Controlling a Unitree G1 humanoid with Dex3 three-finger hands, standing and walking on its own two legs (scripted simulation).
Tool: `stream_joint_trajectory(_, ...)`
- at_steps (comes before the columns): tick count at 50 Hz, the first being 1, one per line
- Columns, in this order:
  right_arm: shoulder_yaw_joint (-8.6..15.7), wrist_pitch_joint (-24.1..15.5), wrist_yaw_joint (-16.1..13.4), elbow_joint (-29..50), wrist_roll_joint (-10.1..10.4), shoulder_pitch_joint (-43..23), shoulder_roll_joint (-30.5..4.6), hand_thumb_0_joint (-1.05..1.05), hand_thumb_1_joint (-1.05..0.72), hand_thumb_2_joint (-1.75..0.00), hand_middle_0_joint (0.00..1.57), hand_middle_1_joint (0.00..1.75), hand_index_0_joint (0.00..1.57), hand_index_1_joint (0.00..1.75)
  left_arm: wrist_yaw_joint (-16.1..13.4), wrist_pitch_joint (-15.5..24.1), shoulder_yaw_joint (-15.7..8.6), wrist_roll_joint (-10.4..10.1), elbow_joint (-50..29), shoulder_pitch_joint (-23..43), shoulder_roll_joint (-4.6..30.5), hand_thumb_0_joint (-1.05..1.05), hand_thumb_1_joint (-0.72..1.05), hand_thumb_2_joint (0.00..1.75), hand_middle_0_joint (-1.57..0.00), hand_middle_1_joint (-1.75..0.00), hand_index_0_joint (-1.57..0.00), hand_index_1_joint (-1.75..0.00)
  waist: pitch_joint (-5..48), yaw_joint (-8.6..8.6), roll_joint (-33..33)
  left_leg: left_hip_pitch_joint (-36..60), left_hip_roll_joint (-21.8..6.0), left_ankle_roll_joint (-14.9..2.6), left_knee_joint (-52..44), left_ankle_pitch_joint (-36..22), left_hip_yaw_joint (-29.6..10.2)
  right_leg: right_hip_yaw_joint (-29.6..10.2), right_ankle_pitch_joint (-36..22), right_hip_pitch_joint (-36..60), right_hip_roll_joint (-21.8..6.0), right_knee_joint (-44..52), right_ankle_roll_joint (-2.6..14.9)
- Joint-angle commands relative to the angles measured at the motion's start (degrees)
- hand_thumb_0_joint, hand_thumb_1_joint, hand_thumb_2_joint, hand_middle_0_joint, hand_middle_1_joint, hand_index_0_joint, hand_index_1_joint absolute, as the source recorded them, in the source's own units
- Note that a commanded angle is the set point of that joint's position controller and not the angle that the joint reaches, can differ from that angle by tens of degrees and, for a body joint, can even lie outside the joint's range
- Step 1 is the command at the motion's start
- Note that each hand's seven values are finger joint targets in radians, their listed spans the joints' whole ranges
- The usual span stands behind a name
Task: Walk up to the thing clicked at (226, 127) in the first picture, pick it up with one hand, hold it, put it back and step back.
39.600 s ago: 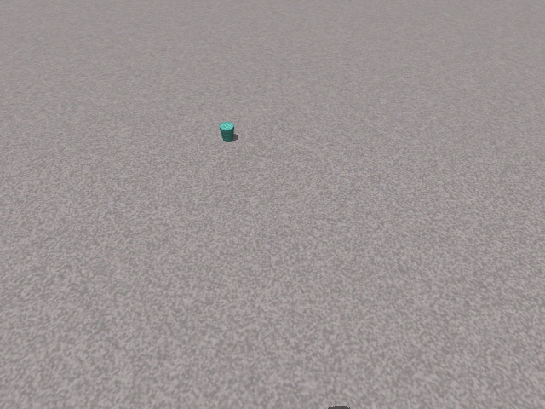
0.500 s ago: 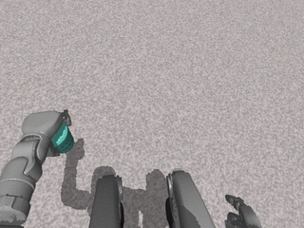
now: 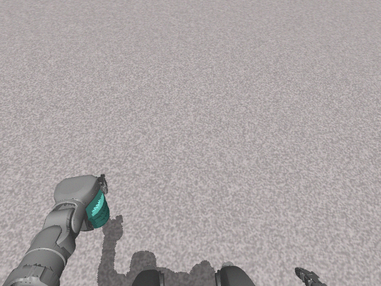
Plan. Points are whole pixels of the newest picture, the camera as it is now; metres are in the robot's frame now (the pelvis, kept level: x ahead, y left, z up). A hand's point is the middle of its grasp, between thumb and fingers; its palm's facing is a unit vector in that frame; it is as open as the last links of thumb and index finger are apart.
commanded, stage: lift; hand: left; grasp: from above
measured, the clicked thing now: (91, 209) +0.34 +0.24 -0.12
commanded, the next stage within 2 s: hold in 0.26 s
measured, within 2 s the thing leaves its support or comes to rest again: neither
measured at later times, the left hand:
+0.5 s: hand (82, 192) +0.34 +0.22 -0.01, palm faces -0.44 -0.06 -0.89, open 10.5 cm
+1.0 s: hand (79, 186) +0.34 +0.22 +0.03, palm faces -0.44 -0.06 -0.90, open 10.5 cm
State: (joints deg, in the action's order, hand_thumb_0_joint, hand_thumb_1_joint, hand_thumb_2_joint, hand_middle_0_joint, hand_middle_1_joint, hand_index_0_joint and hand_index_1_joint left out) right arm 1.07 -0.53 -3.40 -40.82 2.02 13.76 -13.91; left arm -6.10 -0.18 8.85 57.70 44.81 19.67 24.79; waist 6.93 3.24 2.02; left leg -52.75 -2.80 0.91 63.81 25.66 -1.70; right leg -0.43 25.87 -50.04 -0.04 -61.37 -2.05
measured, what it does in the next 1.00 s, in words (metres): rises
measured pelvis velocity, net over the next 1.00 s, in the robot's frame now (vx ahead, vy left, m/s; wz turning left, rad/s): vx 0.04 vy -0.01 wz -0.01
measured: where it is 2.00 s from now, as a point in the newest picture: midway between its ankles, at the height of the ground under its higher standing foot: outside the picture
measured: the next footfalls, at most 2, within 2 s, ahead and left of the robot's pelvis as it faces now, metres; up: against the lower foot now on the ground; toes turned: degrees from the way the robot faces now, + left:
none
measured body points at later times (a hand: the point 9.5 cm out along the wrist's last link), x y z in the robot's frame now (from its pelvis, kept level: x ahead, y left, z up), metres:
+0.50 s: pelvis +0.03 +0.00 +0.05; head +0.07 -0.01 +0.50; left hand +0.36 +0.23 +0.04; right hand +0.13 -0.27 -0.07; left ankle +0.05 +0.13 -0.66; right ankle +0.04 -0.15 -0.66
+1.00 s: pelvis +0.04 -0.01 +0.07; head +0.05 -0.02 +0.52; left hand +0.36 +0.22 +0.08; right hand +0.17 -0.26 -0.05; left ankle +0.05 +0.13 -0.66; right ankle +0.04 -0.15 -0.66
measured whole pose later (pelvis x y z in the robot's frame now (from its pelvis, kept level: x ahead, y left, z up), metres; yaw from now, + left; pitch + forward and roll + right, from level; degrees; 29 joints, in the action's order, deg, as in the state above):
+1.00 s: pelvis +0.04 -0.01 +0.07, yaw -1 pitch +4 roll +0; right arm 1.9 2.8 -3.1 -39.1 3.3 12.1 -14.5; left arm 0.8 -0.8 11.3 57.2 36.9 14.4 22.9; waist 3.1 0.2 2.3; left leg -24.0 -1.9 1.0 37.0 17.5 1.2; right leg -2.3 18.5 -23.3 -1.2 -37.2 -1.8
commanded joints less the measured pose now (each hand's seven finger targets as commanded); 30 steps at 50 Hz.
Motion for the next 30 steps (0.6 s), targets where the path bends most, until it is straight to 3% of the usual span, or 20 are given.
stream_joint_trajectory(1,3.5,-2.0,-0.2,4.8,0.1,2.3,-8.3,0.0,-0.91,-0.9,0.2,0.3,0.2,0.3,-2.5,-0.6,-4.5,-0.4,-8.6,16.6,11.5,0.0,0.54,1.02,-0.86,-1.05,-0.89,-1.02,18.2,-0.2,2.0,18.4,2.7,-0.9,-13.7,-11.3,1.1,0.6,-11.4,12.0,2.5,13.0,2.66)
stream_joint_trajectory(3,3.6,-2.1,0.0,4.9,0.0,2.2,-8.2,0.0,-0.91,-0.9,0.2,0.3,0.2,0.3,-2.3,-1.0,-3.5,-0.8,-7.1,16.0,10.0,0.0,0.53,1.01,-0.86,-1.04,-0.89,-1.01,16.5,-0.17,2.2,20.2,2.7,-0.69,-15.7,-11.3,1.2,0.9,-11.2,13.2,2.4,14.5,2.68)
stream_joint_trajectory(7,3.7,-1.7,0.1,5.5,0.2,1.8,-8.1,0.0,-0.91,-0.9,0.2,0.3,0.2,0.3,-2.1,-0.9,-3.5,-0.9,-7.9,15.2,10.3,0.0,0.53,1.01,-0.87,-1.03,-0.89,-1.0,14.9,-0.82,0.1,21.8,3.1,-1.09,-17.9,-13.2,1.8,0.3,-13.5,17.2,2.2,17.9,2.31)
stream_joint_trajectory(10,3.8,-1.7,0.2,5.4,0.2,1.8,-8.0,0.0,-0.91,-0.9,0.2,0.3,0.2,0.3,-2.0,-0.8,-2.7,-1.0,-8.0,16.1,9.0,0.0,0.54,1.04,-0.87,-1.06,-0.89,-1.03,14.7,-0.14,-0.2,24.2,3.2,-1.11,-19.6,-14.0,2.0,0.1,-14.3,18.8,2.1,19.6,2.19)
stream_joint_trajectory(12,4.0,-1.7,0.1,5.1,0.1,2.0,-8.3,0.0,-0.91,-0.9,0.2,0.3,0.2,0.3,-2.2,-0.9,-4.0,-0.8,-8.7,15.1,10.3,0.0,0.54,1.06,-0.86,-1.09,-0.89,-1.05,15.6,-0.75,0.9,26.2,3.1,-0.84,-20.6,-15.6,2.0,0.0,-15.4,19.8,2.0,20.5,2.26)
stream_joint_trajectory(18,4.2,-1.3,0.3,5.5,0.3,0.9,-8.5,0.0,-0.91,-0.9,0.2,0.3,0.2,0.3,-1.7,-1.0,-3.2,-0.9,-8.0,13.5,9.1,0.0,0.54,1.09,-0.86,-1.11,-0.9,-1.07,12.2,-0.98,-0.5,28.4,3.1,-0.9,-24.0,-15.6,2.3,0.3,-15.1,22.3,2.0,23.6,2.25)
stream_joint_trajectory(19,4.3,-1.4,0.3,5.6,0.2,0.7,-8.4,0.0,-0.91,-0.9,0.2,0.3,0.2,0.3,-1.5,-0.7,-3.1,-1.0,-11.1,15.5,9.1,0.0,0.54,1.06,-0.85,-1.09,-0.89,-1.05,13.5,-0.85,0.5,29.6,3.0,-0.74,-24.5,-16.2,2.2,0.3,-15.5,22.5,2.1,23.6,2.34)
stream_joint_trajectory(22,4.3,-1.0,0.3,5.7,0.4,0.2,-8.6,0.0,-0.91,-0.9,0.2,0.3,0.2,0.3,-0.5,-0.6,-2.6,0.0,-10.5,14.1,9.2,0.0,0.52,1.05,-0.86,-1.04,-0.89,-1.02,13.4,-1.16,-0.9,31.4,3.2,-0.98,-24.9,-19.0,2.7,0.1,-18.4,24.5,2.1,24.6,2.1)
stream_joint_trajectory(25,4.3,-0.8,0.2,5.7,0.4,0.1,-8.5,0.0,-0.91,-0.9,0.2,0.3,0.2,0.3,0.3,-0.1,-3.4,-0.2,-13.3,16.3,10.4,0.0,0.51,1.07,-0.83,-1.1,-0.87,-1.06,14.9,-1.52,1.0,32.8,3.4,-0.89,-25.3,-21.8,3.0,-0.2,-21.1,26.4,2.0,24.9,2.04)
stream_joint_trajectory(28,4.3,-0.5,0.2,6.1,0.7,-0.7,-8.3,0.0,-0.91,-0.9,0.2,0.3,0.2,0.3,1.0,-0.3,-2.4,-0.3,-12.6,14.9,8.8,0.0,0.52,1.07,-0.84,-1.1,-0.88,-1.06,12.5,-1.28,-0.2,33.4,3.4,-0.97,-26.4,-21.4,3.3,-0.3,-21.0,26.3,2.1,26.0,1.98)
stream_joint_trajectory(30,4.3,-0.4,0.3,6.4,0.7,-1.2,-8.5,0.0,-0.91,-0.9,0.2,0.3,0.2,0.3,1.3,-0.3,-3.4,-0.6,-13.5,13.9,9.8,0.0,0.49,1.04,-0.81,-1.09,-0.85,-1.05,12.6,-2.2,0.4,34.3,3.4,-0.77,-27.5,-21.2,3.2,-0.1,-20.1,27.6,2.0,26.6,2.15)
